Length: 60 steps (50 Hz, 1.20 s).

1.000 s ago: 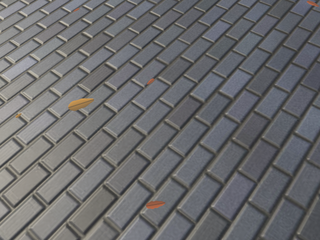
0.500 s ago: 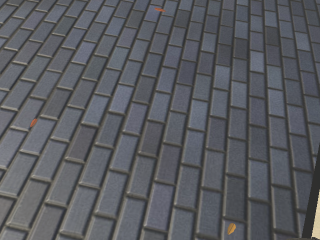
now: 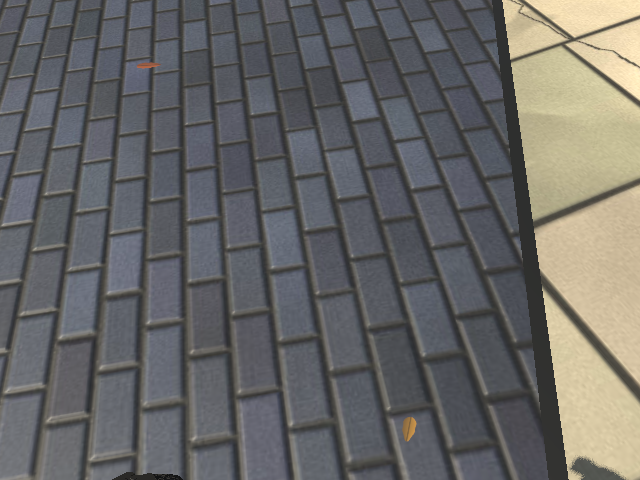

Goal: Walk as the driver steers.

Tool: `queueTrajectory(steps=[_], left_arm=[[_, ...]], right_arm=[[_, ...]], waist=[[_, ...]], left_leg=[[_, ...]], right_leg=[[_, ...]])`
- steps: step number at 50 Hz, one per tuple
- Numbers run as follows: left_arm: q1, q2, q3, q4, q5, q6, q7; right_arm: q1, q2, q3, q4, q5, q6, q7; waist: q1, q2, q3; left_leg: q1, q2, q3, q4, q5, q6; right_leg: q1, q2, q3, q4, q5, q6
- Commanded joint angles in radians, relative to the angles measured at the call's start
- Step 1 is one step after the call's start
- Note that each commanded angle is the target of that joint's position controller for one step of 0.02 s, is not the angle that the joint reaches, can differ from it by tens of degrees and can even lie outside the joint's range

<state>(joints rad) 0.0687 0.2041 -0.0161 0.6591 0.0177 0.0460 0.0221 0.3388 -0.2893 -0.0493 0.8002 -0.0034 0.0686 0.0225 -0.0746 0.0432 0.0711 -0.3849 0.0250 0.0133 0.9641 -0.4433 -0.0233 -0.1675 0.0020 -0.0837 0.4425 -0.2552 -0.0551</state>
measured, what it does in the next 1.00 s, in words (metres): steps on the spot: left foot, then right foot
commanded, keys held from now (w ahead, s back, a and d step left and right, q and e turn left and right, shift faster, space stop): q+shift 0.46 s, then e+shift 0.52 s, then w+e+shift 0.02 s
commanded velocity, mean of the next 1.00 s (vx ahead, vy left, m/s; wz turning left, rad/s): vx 0.00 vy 0.00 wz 0.19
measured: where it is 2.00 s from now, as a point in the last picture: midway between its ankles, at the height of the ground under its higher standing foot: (253, 425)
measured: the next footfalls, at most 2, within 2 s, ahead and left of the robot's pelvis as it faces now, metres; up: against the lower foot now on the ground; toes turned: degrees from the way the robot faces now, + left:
left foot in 0.34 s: -0.01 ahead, +0.12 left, +0.00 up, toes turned +21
right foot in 0.94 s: +0.04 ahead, -0.05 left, +0.00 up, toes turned +12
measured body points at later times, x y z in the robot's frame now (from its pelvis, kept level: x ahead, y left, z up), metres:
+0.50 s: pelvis -0.02 +0.04 -0.01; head +0.00 +0.09 +0.44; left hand -0.02 +0.35 -0.13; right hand +0.22 -0.18 -0.08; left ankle -0.04 +0.10 -0.74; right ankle +0.03 -0.11 -0.66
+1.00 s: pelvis +0.01 +0.02 -0.01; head +0.05 +0.01 +0.43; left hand +0.06 +0.32 -0.11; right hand +0.19 -0.22 -0.14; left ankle -0.05 +0.12 -0.70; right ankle +0.00 -0.05 -0.74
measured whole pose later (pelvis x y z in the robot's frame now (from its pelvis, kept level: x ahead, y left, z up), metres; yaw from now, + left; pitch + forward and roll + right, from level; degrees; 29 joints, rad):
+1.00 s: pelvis +0.01 +0.02 -0.01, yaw +10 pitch +0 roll +0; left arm 0.25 0.29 0.06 0.72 0.00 0.03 -0.03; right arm 0.16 -0.30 -0.05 0.73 -0.03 0.05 -0.03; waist 0.02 0.05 0.08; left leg -0.37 -0.01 0.05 0.92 -0.53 0.00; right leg -0.25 0.07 0.00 0.58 -0.32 -0.08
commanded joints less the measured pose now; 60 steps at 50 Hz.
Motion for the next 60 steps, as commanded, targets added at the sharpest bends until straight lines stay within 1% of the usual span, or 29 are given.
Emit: queueTrajectory(steps=[1, 5, 10, 13, 15, 16, 17, 18, 19, 21, 23, 24, 26, 30, 31, 33, 35, 41, 45, 46, 47, 48, 49, 50, 51, 52, 53, 57, 60], left_arm=[[0.041, 0.173, 0.057, -0.04, -0.001, -0.003, 0.024], [0.063, 0.152, 0.058, -0.022, 0.013, -0.012, 0.034], [0.07, 0.17, 0.074, -0.004, 0.02, -0.033, 0.017], [0.067, 0.199, 0.088, -0.001, 0.014, -0.039, -0.001], [0.064, 0.217, 0.098, 0.0, -0.002, -0.036, -0.015], [0.08, 0.219, 0.104, 0.011, -0.009, -0.032, -0.022], [0.114, 0.185, 0.098, -0.001, -0.01, -0.027, -0.031], [0.023, 0.133, 0.077, -0.094, 0.005, -0.013, -0.027], [-0.002, 0.17, 0.08, -0.083, 0.023, -0.002, -0.016], [0.031, 0.177, 0.084, -0.055, 0.004, -0.013, -0.011], [0.077, 0.203, 0.093, -0.023, 0.032, -0.013, -0.012], [0.13, 0.196, 0.091, -0.006, 0.023, -0.006, -0.015], [0.171, 0.184, 0.087, 0.024, 0.006, 0.005, -0.016], [0.17, 0.151, 0.073, 0.062, -0.002, 0.021, -0.026], [0.167, 0.141, 0.068, 0.071, -0.004, 0.023, -0.03], [0.141, 0.17, 0.077, 0.068, -0.006, 0.024, -0.035], [0.141, 0.197, 0.088, 0.062, -0.005, 0.019, -0.041], [0.155, 0.16, 0.085, 0.04, -0.017, 0.009, -0.052], [0.195, 0.143, 0.088, 0.022, -0.023, -0.002, -0.054], [0.222, 0.162, 0.094, 0.02, -0.014, -0.012, -0.049], [0.264, 0.281, 0.124, 0.014, 0.006, -0.026, -0.041], [0.342, 0.384, 0.155, 0.027, -0.007, -0.027, -0.044], [0.368, 0.344, 0.154, 0.033, -0.018, -0.022, -0.042], [0.324, 0.305, 0.148, 0.028, -0.023, -0.014, -0.038], [0.253, 0.265, 0.137, 0.016, -0.018, 0.0, -0.039], [0.225, 0.249, 0.129, 0.005, -0.02, 0.001, -0.038], [0.227, 0.244, 0.126, 0.002, -0.015, -0.005, -0.039], [0.314, 0.284, 0.139, 0.035, -0.009, -0.047, -0.042], [0.341, 0.245, 0.122, 0.057, -0.008, -0.077, -0.037]], right_arm=[[0.008, -0.117, -0.044, -0.048, 0.004, -0.002, -0.002], [-0.057, -0.085, -0.044, -0.09, -0.006, 0.012, 0.009], [-0.095, -0.05, -0.036, -0.151, -0.005, 0.017, 0.029], [-0.105, -0.058, -0.041, -0.182, 0.005, 0.017, 0.035], [-0.085, -0.059, -0.045, -0.192, 0.002, 0.013, 0.036], [-0.034, -0.075, -0.051, -0.179, -0.007, 0.002, 0.029], [0.032, -0.195, -0.08, -0.167, -0.024, -0.012, 0.009], [0.07, -0.335, -0.116, -0.178, -0.007, -0.018, 0.001], [0.092, -0.29, -0.114, -0.178, 0.004, -0.019, -0.003], [-0.062, -0.213, -0.085, -0.201, -0.001, -0.006, -0.019], [-0.155, -0.163, -0.066, -0.224, 0.01, -0.004, -0.023], [-0.149, -0.171, -0.063, -0.228, 0.009, -0.012, -0.021], [-0.125, -0.142, -0.049, -0.21, 0.006, -0.03, -0.016], [-0.121, -0.061, -0.003, -0.178, -0.017, -0.047, -0.03], [-0.127, -0.055, 0.005, -0.168, -0.025, -0.051, -0.033], [-0.127, -0.109, -0.005, -0.153, -0.034, -0.052, -0.04], [-0.117, -0.139, -0.015, -0.142, -0.029, -0.046, -0.045], [-0.143, -0.119, -0.02, -0.13, -0.024, -0.048, -0.054], [-0.174, -0.132, -0.031, -0.121, -0.014, -0.046, -0.054], [-0.173, -0.137, -0.035, -0.118, -0.01, -0.049, -0.055], [-0.171, -0.11, -0.029, -0.146, -0.016, -0.051, -0.051], [-0.262, -0.048, -0.01, -0.216, -0.02, -0.037, -0.055], [-0.243, -0.068, -0.008, -0.198, -0.032, -0.032, -0.057], [-0.219, -0.084, -0.01, -0.182, -0.031, -0.039, -0.043], [-0.231, -0.112, -0.019, -0.175, -0.032, -0.052, -0.028], [-0.253, -0.133, -0.026, -0.177, -0.045, -0.058, -0.014], [-0.257, -0.134, -0.025, -0.166, -0.051, -0.06, -0.003], [-0.306, -0.1, -0.013, -0.17, -0.047, -0.078, 0.008], [-0.309, -0.095, -0.006, -0.153, -0.043, -0.089, 0.014]], waist=[[0.072, -0.159, -0.071], [0.094, -0.169, -0.034], [0.088, -0.175, -0.071], [0.08, -0.185, -0.098], [0.051, -0.156, -0.114], [0.015, -0.086, -0.131], [-0.007, 0.172, -0.125], [-0.017, 0.309, -0.114], [-0.043, 0.118, -0.141], [0.039, 0.043, -0.053], [0.072, 0.031, -0.084], [0.083, 0.058, -0.116], [0.08, 0.036, -0.141], [0.061, 0.048, -0.119], [0.055, 0.054, -0.103], [0.037, 0.079, -0.054], [0.038, 0.071, -0.031], [0.054, 0.037, -0.064], [0.091, 0.044, -0.108], [0.118, -0.002, -0.122], [0.122, -0.199, -0.14], [0.148, -0.328, -0.116], [0.154, -0.176, -0.134], [0.126, -0.11, -0.124], [0.103, -0.086, -0.073], [0.108, -0.126, -0.041], [0.116, -0.151, -0.035], [0.142, -0.11, -0.031], [0.159, -0.176, -0.025]], left_leg=[[-0.099, -0.011, -0.002, 0.162, 0.014, -0.018], [-0.159, 0.015, 0.019, 0.087, 0.036, -0.034], [-0.057, 0.03, 0.058, -0.103, 0.007, 0.005], [0.023, 0.019, 0.094, -0.196, -0.001, 0.038], [0.117, 0.002, 0.109, -0.33, 0.065, 0.064], [0.223, -0.004, 0.061, -0.459, 0.185, 0.085], [0.34, 0.162, -0.238, -0.641, 0.363, 0.139], [0.356, 0.36, -0.612, -0.654, 0.695, 0.323], [0.394, 0.345, -0.533, -0.645, 0.617, 0.361], [0.29, 0.215, -0.382, -0.658, 0.429, 0.291], [0.285, 0.121, -0.312, -0.654, 0.466, 0.228], [0.281, 0.145, -0.292, -0.635, 0.591, 0.243], [0.298, 0.142, -0.241, -0.625, 0.712, 0.242], [0.283, 0.143, -0.183, -0.684, 0.584, 0.21], [0.255, 0.145, -0.165, -0.7, 0.511, 0.2], [0.224, 0.165, -0.159, -0.698, 0.433, 0.207], [0.25, 0.205, -0.177, -0.673, 0.465, 0.234], [0.335, 0.264, -0.137, -0.574, 0.759, 0.263], [0.316, 0.241, -0.04, -0.443, 0.764, 0.19], [0.244, 0.202, 0.012, -0.338, 0.661, 0.13], [0.034, 0.092, 0.103, -0.082, 0.345, 0.052], [-0.228, -0.113, 0.053, 0.061, -0.231, 0.003], [-0.256, -0.062, -0.064, 0.192, -0.223, -0.001], [-0.273, -0.025, -0.096, 0.188, -0.113, 0.005], [-0.294, 0.004, -0.096, 0.111, -0.016, 0.009], [-0.313, 0.005, -0.079, 0.072, 0.039, 0.001], [-0.313, -0.002, -0.066, 0.057, 0.088, -0.014], [-0.342, -0.009, -0.064, -0.077, 0.19, -0.052], [-0.318, 0.013, -0.02, -0.204, 0.278, -0.055]], right_leg=[[0.098, -0.279, 0.067, -0.118, 0.531, -0.124], [0.114, -0.308, 0.058, -0.144, 0.339, -0.145], [0.091, -0.344, 0.003, -0.093, 0.38, -0.142], [0.062, -0.368, -0.027, -0.041, 0.392, -0.114], [0.021, -0.366, -0.072, 0.05, 0.337, -0.061], [-0.054, -0.329, -0.113, 0.163, 0.224, -0.002], [-0.243, -0.214, -0.187, 0.443, -0.067, 0.074], [-0.5, -0.014, -0.058, 0.624, -0.466, 0.133], [-0.533, -0.043, 0.077, 0.734, -0.426, 0.133], [-0.521, -0.073, 0.123, 0.689, -0.209, 0.117], [-0.478, -0.053, 0.114, 0.689, -0.096, 0.115], [-0.443, -0.044, 0.105, 0.693, -0.085, 0.119], [-0.4, -0.044, 0.09, 0.664, -0.079, 0.121], [-0.293, -0.055, 0.094, 0.466, -0.054, 0.106], [-0.244, -0.048, 0.1, 0.402, -0.05, 0.097], [-0.221, -0.012, 0.101, 0.361, -0.083, 0.079], [-0.259, -0.006, 0.095, 0.375, -0.139, 0.067], [-0.247, -0.013, 0.046, 0.334, -0.232, 0.046], [-0.113, 0.02, 0.016, 0.104, -0.11, 0.01], [-0.02, 0.007, 0.089, -0.029, 0.033, -0.016], [0.124, -0.186, 0.403, -0.118, 0.286, -0.081], [0.173, -0.367, 0.704, -0.103, 0.728, -0.262], [0.205, -0.353, 0.641, -0.086, 0.692, -0.31], [0.191, -0.276, 0.577, -0.122, 0.29, -0.286], [0.141, -0.203, 0.55, -0.192, -0.133, -0.229], [0.124, -0.168, 0.567, -0.25, -0.341, -0.205], [0.123, -0.145, 0.57, -0.277, -0.379, -0.2], [0.142, -0.119, 0.575, -0.27, -0.292, -0.2], [0.14, -0.12, 0.507, -0.293, -0.217, -0.184]])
